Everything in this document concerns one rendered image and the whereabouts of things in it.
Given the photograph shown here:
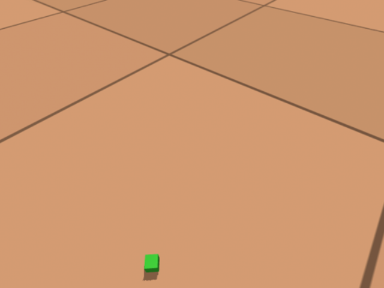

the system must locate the cube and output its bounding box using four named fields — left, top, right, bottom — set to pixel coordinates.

left=144, top=254, right=160, bottom=272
